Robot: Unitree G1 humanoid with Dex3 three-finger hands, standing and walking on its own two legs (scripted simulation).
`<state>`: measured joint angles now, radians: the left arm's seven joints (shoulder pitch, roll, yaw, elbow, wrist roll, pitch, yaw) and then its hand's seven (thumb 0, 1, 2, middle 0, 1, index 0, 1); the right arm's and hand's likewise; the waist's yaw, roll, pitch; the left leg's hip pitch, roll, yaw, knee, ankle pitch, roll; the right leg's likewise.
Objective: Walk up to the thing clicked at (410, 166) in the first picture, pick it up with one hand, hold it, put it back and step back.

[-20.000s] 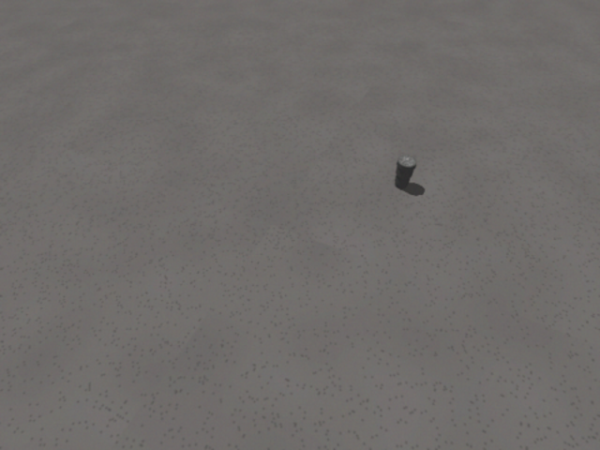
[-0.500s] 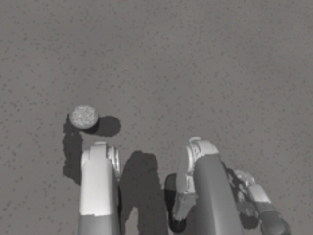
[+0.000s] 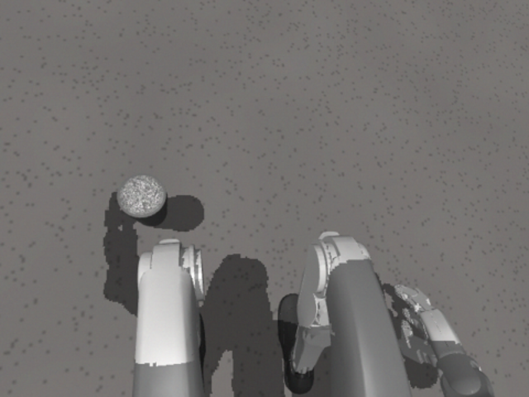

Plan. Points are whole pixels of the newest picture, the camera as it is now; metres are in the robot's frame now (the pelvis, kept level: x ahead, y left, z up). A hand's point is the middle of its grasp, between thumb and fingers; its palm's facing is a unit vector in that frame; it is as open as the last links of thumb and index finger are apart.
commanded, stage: go down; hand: left
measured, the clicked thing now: (148, 205) +0.43 +0.22 -0.30
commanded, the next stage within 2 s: none
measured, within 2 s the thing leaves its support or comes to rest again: neither
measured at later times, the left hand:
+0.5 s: hand out of the picture +0.34 +0.40 +0.01, palm faces +0.05 -1.00 -0.03, open 17.7 cm
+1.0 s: hand out of the picture +0.34 +0.40 +0.00, palm faces +0.07 -1.00 -0.03, open 17.8 cm
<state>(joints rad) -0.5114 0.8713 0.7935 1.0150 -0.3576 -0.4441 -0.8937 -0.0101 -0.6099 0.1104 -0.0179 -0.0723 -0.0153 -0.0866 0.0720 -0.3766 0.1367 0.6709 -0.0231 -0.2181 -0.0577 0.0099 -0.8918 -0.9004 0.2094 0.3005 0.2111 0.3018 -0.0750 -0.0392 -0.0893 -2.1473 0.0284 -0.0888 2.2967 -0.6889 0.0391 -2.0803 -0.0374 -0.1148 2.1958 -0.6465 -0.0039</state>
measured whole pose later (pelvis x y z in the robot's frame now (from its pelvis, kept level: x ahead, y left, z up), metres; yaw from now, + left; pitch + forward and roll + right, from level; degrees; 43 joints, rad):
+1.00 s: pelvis +0.00 +0.00 +0.00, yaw +0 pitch +30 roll -8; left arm -0.47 0.81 0.78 0.94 -0.38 -0.45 -0.91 -0.01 -0.61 0.10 -0.01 -0.07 -0.01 -0.08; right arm 0.09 -0.39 0.14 0.68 -0.02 -0.22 -0.05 0.01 -0.89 -0.90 0.21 0.30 0.21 0.30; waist -0.05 -0.04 -0.06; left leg -2.15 0.02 -0.09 2.31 -0.69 0.04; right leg -2.08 -0.04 -0.11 2.21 -0.65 0.00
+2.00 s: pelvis +0.00 +0.00 +0.00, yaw +0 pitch +30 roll -9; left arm -0.50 0.89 0.81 1.03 -0.36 -0.43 -0.89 -0.01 -0.61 0.11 0.00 -0.08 -0.01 -0.08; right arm 0.07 -0.39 0.15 0.65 -0.02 -0.22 -0.05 0.01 -0.89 -0.90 0.21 0.30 0.21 0.30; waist -0.07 -0.03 -0.06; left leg -2.15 0.03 -0.09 2.30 -0.69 0.04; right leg -2.08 -0.03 -0.12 2.19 -0.65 0.00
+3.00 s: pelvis +0.00 +0.00 +0.00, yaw -1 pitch +30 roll -9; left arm -0.54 0.97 0.83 1.14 -0.37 -0.43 -0.91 -0.01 -0.61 0.11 0.00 -0.08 -0.01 -0.08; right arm 0.09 -0.41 0.18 0.64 -0.03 -0.21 -0.04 0.01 -0.88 -0.89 0.21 0.30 0.21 0.30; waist -0.08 -0.03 -0.03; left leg -2.16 0.03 -0.10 2.31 -0.69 0.04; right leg -2.09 -0.02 -0.12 2.20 -0.64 0.00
